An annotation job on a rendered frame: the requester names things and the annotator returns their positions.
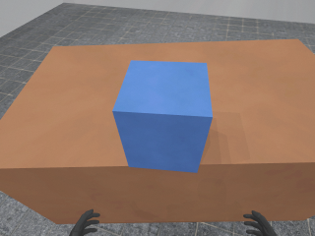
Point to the carton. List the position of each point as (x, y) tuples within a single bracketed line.
[(163, 114)]

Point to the left robot hand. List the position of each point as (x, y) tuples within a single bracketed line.
[(83, 222)]

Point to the right robot hand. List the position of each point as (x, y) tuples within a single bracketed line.
[(263, 225)]

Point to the pedestal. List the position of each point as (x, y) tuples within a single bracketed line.
[(61, 154)]

